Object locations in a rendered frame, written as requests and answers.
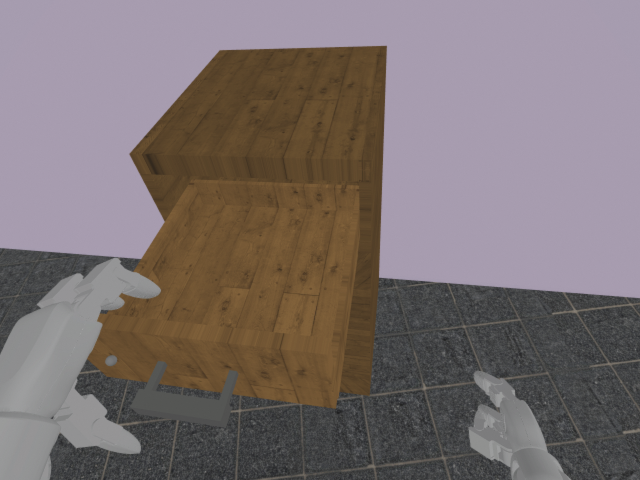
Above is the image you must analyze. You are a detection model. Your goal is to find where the right robot hand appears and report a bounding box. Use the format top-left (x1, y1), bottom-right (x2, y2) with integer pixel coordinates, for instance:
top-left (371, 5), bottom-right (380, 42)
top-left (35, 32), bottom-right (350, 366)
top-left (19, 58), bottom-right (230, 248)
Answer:
top-left (468, 371), bottom-right (548, 467)

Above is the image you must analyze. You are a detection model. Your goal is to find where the handle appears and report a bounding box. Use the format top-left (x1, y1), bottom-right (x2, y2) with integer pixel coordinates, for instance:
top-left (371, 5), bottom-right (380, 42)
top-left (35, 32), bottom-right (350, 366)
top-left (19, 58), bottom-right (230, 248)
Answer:
top-left (130, 361), bottom-right (239, 428)

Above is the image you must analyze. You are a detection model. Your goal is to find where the left robot forearm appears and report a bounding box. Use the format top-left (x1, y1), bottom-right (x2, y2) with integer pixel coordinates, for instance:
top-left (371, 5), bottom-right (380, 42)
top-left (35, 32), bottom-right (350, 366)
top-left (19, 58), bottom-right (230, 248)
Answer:
top-left (0, 411), bottom-right (61, 480)

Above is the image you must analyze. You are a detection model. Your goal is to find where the right robot forearm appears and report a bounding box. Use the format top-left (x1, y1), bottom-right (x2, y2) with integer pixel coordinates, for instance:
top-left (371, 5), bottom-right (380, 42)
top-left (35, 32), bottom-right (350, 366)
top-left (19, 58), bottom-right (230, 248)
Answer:
top-left (510, 448), bottom-right (571, 480)

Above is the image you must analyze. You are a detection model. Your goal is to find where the left robot hand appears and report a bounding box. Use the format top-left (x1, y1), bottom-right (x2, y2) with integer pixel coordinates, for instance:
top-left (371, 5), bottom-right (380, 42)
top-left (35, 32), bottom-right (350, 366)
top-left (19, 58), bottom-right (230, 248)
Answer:
top-left (0, 258), bottom-right (161, 454)

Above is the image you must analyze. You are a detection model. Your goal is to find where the drawer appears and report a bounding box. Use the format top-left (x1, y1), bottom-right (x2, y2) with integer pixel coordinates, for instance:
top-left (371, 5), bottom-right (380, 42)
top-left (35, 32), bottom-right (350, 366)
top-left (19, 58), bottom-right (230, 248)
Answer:
top-left (87, 179), bottom-right (360, 409)

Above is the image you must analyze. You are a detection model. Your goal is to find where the cabinet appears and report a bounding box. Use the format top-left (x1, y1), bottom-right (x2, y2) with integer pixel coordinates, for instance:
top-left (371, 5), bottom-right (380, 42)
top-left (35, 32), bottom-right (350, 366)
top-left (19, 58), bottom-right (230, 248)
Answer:
top-left (129, 46), bottom-right (387, 396)

